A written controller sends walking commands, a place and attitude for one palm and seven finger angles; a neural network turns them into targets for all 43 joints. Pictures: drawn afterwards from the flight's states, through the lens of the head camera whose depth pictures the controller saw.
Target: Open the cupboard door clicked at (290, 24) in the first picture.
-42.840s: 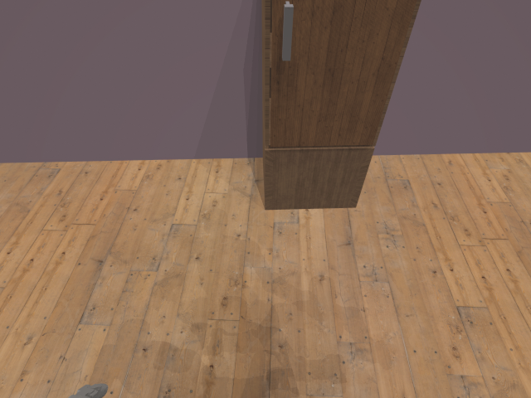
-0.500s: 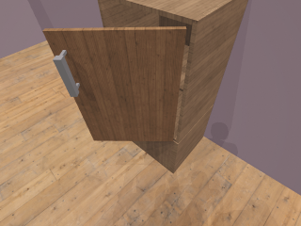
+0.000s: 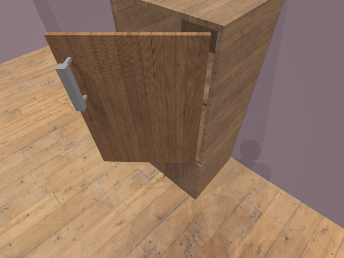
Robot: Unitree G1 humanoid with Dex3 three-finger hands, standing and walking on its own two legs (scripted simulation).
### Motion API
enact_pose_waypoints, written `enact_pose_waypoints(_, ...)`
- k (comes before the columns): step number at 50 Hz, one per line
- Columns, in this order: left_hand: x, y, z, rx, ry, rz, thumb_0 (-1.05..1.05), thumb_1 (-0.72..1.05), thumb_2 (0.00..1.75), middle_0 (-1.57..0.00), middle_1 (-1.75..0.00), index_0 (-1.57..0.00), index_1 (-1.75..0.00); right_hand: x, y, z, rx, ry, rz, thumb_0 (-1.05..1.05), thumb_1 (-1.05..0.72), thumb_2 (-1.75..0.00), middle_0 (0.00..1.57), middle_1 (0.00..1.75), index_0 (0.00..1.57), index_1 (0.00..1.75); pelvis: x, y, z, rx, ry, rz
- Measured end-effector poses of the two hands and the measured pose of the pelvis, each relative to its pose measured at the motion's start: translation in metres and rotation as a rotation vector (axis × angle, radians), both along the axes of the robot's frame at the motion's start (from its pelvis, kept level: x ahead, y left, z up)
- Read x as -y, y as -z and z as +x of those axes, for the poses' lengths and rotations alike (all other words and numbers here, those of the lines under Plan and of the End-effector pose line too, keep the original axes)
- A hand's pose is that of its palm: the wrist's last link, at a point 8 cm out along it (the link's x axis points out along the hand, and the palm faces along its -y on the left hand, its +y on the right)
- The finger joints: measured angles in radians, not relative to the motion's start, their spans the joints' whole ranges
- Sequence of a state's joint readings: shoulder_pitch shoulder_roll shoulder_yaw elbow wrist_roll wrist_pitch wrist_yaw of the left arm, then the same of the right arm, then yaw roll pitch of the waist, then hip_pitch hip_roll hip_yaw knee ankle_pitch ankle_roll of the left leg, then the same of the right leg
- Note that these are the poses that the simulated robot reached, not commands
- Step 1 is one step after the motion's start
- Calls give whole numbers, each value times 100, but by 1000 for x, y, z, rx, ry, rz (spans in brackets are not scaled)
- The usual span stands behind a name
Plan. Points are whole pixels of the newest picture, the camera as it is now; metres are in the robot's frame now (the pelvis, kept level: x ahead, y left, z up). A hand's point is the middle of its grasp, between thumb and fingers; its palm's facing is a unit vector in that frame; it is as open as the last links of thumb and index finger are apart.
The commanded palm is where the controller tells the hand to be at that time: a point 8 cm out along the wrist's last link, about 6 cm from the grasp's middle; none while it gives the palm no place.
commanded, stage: look again from close up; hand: left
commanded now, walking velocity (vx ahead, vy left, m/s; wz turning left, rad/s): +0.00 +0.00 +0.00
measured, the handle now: (75, 84) +0.54 +0.32 +0.11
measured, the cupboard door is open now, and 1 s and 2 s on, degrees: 40 40 40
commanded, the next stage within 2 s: shuffle to correct the standing spot in 0.30 s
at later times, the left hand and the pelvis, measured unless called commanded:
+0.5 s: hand out of the picture +0.01 +0.18 -0.17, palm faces +0.02 -0.98 -0.21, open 7.3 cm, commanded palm none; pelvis +0.00 +0.01 +0.00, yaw +0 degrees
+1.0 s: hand out of the picture +0.03 +0.25 -0.18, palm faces +0.06 -0.97 -0.24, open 7.4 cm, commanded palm none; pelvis +0.00 +0.07 -0.01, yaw +0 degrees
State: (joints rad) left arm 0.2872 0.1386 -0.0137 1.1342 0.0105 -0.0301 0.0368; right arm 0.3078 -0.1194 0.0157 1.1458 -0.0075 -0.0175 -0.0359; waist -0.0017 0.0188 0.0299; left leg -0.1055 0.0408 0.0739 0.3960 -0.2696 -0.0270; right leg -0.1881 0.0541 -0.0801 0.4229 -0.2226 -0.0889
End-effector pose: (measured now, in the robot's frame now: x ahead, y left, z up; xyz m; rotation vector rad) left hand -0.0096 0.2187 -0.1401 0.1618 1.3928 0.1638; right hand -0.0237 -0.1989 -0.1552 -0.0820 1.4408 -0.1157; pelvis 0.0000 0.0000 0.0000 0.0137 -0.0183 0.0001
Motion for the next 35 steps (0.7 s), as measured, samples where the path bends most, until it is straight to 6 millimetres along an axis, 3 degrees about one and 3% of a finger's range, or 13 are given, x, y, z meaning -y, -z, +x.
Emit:
enact_pose_waypoints(24,-10,-1,12,11,4,3,1,92,90,-20,-30,-20,-30,6,-3,4,-14,-10,-27,1,-91,-90,20,30,20,30,-5,0,4,-3,1,1)
enact_pose_waypoints(35,-31,3,19,58,-33,16,1,91,90,-20,-30,-20,-30,0,-2,9,-16,-19,-50,0,-91,-90,20,30,20,30,-22,4,1,-16,-18,-8)
